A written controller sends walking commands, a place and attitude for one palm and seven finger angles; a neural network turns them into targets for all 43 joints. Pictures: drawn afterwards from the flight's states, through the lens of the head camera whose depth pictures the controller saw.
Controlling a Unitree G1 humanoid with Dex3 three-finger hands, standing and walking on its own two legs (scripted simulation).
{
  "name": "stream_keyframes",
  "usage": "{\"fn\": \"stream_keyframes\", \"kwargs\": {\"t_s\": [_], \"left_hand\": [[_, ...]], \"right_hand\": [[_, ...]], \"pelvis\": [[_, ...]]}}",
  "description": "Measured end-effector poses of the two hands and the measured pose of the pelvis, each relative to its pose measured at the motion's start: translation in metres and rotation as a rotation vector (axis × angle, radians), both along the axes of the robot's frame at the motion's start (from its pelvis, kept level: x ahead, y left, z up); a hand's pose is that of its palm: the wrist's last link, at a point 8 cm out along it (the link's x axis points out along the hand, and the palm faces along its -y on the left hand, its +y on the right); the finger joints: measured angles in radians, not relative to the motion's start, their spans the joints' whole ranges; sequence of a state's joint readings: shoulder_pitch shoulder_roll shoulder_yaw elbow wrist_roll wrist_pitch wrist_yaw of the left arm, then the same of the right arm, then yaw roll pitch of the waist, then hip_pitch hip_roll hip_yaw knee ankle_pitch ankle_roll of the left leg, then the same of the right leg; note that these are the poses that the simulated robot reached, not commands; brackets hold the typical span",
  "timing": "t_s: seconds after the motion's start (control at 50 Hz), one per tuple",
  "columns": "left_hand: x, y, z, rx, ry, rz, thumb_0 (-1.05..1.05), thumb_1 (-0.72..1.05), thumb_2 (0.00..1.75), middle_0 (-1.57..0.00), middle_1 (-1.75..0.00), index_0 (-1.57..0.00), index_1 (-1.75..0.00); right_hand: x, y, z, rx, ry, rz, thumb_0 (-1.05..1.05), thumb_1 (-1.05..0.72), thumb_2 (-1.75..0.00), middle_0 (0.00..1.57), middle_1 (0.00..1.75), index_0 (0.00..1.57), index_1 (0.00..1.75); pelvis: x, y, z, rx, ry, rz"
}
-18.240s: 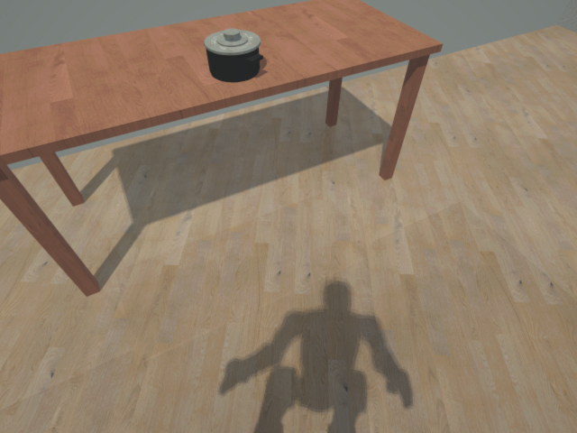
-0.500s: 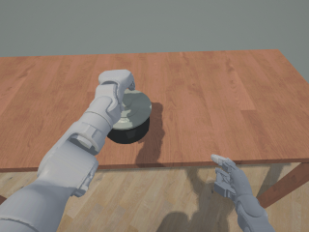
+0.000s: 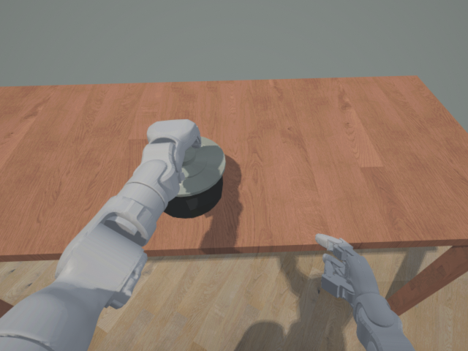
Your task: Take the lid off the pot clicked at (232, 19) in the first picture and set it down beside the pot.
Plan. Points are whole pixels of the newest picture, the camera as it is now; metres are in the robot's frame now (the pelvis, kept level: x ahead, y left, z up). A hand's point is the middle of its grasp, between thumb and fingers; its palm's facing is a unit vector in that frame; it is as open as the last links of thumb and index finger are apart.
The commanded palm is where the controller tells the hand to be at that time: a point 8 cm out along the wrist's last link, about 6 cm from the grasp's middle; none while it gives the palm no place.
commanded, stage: lower the open fingers around the knob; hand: left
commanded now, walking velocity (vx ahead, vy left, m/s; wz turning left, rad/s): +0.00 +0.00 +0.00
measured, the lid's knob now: (183, 155) +0.50 +0.10 +0.05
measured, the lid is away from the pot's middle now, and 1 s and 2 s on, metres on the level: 0.00 0.00 0.01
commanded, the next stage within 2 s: close the fingers and squeeze the knob in 0.12 s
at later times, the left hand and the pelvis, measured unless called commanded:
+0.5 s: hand (177, 161) +0.45 +0.10 +0.08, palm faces -0.30 -0.05 -0.95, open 10.2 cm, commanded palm +0.45 +0.10 +0.13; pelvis +0.00 +0.01 +0.00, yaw +0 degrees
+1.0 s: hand (177, 159) +0.46 +0.10 +0.08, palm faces -0.31 -0.06 -0.95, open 8.3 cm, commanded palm +0.46 +0.10 +0.13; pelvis +0.00 +0.01 +0.00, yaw +0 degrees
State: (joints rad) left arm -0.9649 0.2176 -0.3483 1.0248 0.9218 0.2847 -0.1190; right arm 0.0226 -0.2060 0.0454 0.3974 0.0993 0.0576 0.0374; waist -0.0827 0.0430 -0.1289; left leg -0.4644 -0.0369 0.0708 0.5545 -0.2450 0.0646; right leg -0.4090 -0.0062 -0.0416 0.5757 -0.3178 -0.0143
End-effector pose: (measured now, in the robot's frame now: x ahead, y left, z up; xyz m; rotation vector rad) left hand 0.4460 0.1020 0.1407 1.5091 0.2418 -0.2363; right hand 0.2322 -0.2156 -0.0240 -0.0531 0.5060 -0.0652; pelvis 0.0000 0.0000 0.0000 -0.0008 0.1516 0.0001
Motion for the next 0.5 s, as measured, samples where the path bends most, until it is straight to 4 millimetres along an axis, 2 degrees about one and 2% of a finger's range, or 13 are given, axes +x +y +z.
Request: {"fn": "stream_keyframes", "kwargs": {"t_s": [0.26, 0.5], "left_hand": [[0.0005, 0.0026, -0.0018, -0.021, -0.004, 0.012, 0.0, -0.3, 1.38, -0.81, -0.09, -0.79, -0.08], [0.0041, 0.003, -0.0043, -0.002, 0.001, -0.003, 0.0, -0.15, 1.18, -0.67, -0.47, -0.64, -0.46]], "right_hand": [[-0.0004, 0.0014, 0.0006, -0.003, 0.004, -0.008, 0.01, -0.9, -0.9, 0.2, 0.3, 0.39, 0.4], [-0.0009, 0.0024, 0.0, -0.005, -0.002, -0.019, 0.01, -0.9, -0.9, 0.2, 0.3, 0.39, 0.4]], "pelvis": [[0.0003, 0.0021, 0.0002, -0.002, -0.003, -0.006], [0.0018, 0.0065, -0.0005, -0.004, 0.01, -0.005]]}}
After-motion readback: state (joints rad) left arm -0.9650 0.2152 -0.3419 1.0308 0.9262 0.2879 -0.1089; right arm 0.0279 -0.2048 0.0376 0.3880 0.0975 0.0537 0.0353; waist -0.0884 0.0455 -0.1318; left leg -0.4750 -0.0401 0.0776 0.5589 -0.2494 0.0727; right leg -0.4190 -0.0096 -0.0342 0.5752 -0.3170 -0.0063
